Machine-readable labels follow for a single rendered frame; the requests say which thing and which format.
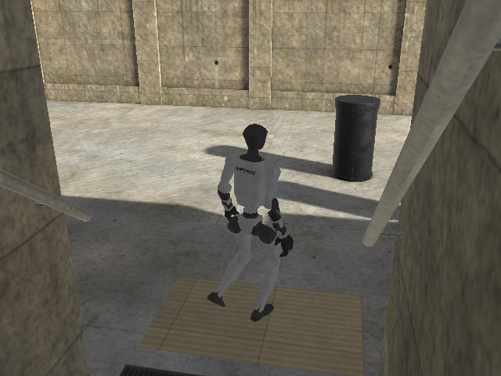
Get robot left forearm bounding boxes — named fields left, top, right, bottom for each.
left=218, top=190, right=233, bottom=211

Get right robot hand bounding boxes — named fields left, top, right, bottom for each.
left=275, top=235, right=294, bottom=257

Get left robot hand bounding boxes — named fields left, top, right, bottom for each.
left=225, top=206, right=239, bottom=221

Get robot torso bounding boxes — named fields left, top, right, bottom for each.
left=234, top=152, right=267, bottom=236

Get robot right upper arm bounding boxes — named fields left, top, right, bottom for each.
left=263, top=161, right=281, bottom=209

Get robot right shin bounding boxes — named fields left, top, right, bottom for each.
left=256, top=264, right=279, bottom=313

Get robot right forearm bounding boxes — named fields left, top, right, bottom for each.
left=268, top=198, right=288, bottom=239

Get robot left upper arm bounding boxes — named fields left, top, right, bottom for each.
left=218, top=154, right=241, bottom=193

